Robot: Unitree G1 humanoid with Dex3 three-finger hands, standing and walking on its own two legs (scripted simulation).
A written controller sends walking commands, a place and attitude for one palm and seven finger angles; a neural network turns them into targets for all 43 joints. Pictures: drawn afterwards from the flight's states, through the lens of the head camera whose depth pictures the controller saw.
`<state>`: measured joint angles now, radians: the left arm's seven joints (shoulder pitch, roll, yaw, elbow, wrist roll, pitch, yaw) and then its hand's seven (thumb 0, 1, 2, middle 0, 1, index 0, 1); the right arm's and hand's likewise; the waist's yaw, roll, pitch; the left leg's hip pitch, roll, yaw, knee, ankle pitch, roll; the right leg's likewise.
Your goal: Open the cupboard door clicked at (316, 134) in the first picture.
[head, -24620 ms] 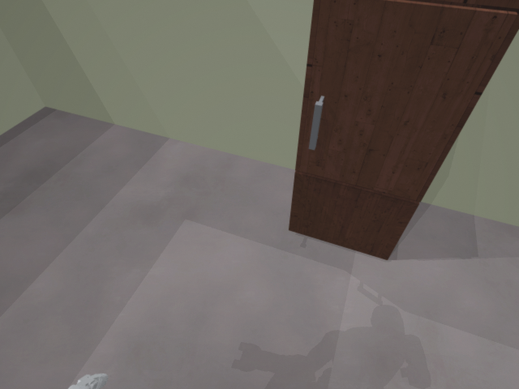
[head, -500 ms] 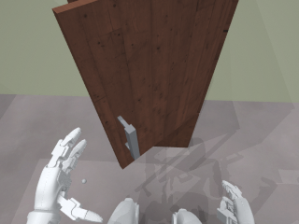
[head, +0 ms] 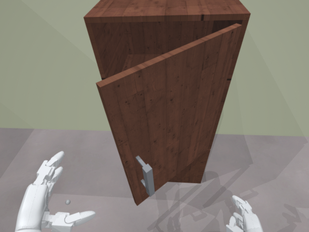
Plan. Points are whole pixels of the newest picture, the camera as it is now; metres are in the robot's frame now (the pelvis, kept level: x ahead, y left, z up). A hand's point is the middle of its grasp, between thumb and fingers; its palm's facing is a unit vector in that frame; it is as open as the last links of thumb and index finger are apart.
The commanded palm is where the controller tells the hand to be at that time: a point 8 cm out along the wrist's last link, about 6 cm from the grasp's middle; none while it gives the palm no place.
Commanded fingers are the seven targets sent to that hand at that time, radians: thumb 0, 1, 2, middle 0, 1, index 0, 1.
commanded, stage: draw the hand back to the body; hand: left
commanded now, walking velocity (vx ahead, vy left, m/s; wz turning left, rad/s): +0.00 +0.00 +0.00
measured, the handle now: (145, 176) +0.31 +0.06 -0.07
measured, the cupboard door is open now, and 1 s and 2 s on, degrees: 42 42 42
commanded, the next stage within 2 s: step back with the hand held close in 0.80 s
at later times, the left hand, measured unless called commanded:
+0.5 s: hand (22, 154) +0.20 +0.25 +0.21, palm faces +0.46 -0.77 -0.44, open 8.3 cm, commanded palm +0.15 +0.29 +0.21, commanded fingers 0.00 0.90 0.90 -0.20 -0.30 -0.20 -0.30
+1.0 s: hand (33, 159) +0.20 +0.23 +0.20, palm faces +0.43 -0.79 -0.45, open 7.4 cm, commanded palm +0.15 +0.27 +0.21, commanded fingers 0.00 0.90 0.90 -0.20 -0.30 -0.20 -0.30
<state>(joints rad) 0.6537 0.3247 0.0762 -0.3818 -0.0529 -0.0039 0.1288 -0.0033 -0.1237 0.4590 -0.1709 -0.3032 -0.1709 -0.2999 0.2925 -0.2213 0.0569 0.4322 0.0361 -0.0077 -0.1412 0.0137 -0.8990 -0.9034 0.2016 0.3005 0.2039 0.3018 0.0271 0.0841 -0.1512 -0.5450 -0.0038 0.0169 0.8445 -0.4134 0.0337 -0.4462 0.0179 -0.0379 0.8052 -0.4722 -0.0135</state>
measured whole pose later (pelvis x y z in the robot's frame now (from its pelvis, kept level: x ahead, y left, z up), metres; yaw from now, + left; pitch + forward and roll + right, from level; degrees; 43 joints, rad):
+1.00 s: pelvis +0.00 -0.03 +0.04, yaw -1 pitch -3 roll +0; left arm 0.47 0.35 0.35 -0.35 -0.07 -0.10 0.10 0.02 0.89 0.90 -0.21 -0.30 -0.21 -0.30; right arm 0.18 -0.24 0.02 0.62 0.01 -0.07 -0.09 0.01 -0.90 -0.90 0.20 0.30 0.20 0.30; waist 0.05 0.10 0.00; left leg -0.16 0.03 0.02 0.45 -0.24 0.00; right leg -0.06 0.06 -0.02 0.39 -0.28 -0.05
